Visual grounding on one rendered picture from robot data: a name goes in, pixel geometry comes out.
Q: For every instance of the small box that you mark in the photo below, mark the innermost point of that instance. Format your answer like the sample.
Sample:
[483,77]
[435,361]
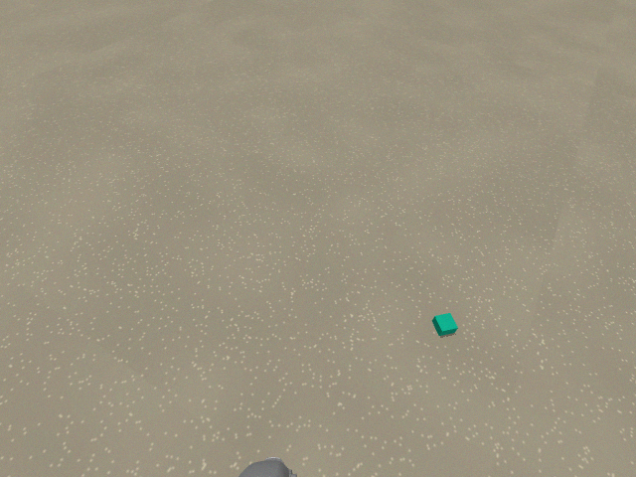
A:
[444,324]

